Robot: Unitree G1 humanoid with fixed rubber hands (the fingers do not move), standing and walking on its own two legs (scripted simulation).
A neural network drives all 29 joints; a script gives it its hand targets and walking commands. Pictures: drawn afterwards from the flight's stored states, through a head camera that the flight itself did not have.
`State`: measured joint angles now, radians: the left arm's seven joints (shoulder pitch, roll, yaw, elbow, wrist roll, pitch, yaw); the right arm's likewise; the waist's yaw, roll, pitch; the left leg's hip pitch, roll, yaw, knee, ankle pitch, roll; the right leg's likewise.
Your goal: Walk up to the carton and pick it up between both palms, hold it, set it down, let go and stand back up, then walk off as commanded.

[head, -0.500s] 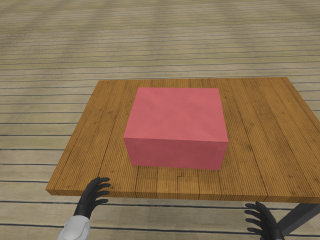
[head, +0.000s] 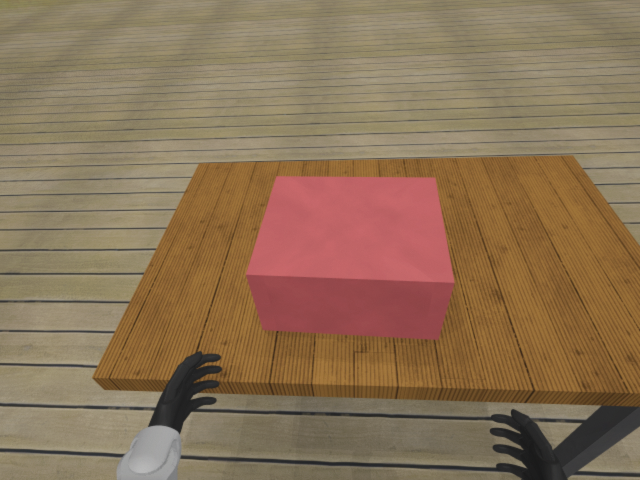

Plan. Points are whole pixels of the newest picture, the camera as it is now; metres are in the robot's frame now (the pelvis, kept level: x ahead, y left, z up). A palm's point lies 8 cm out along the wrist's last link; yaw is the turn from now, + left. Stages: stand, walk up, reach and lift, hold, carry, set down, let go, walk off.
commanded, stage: stand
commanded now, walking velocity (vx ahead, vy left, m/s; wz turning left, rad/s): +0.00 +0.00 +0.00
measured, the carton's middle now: (351, 251) +0.48 -0.02 +0.00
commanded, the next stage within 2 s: walk off in 0.42 s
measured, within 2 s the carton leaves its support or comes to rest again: neither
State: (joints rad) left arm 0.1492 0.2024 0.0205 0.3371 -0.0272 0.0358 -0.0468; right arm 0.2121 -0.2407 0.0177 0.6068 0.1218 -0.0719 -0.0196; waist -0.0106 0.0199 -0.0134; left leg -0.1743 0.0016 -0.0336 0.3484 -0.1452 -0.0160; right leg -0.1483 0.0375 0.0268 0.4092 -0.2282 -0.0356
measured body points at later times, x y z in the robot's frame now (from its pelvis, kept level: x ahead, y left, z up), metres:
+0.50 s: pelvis +0.00 +0.02 -0.01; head -0.01 +0.02 +0.44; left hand +0.23 +0.22 -0.02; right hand +0.11 -0.25 -0.11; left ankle +0.03 +0.14 -0.74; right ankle +0.00 -0.09 -0.74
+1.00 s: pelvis -0.04 +0.02 -0.03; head -0.03 +0.03 +0.42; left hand +0.18 +0.25 -0.07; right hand +0.06 -0.26 -0.13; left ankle +0.01 +0.14 -0.74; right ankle -0.10 -0.09 -0.68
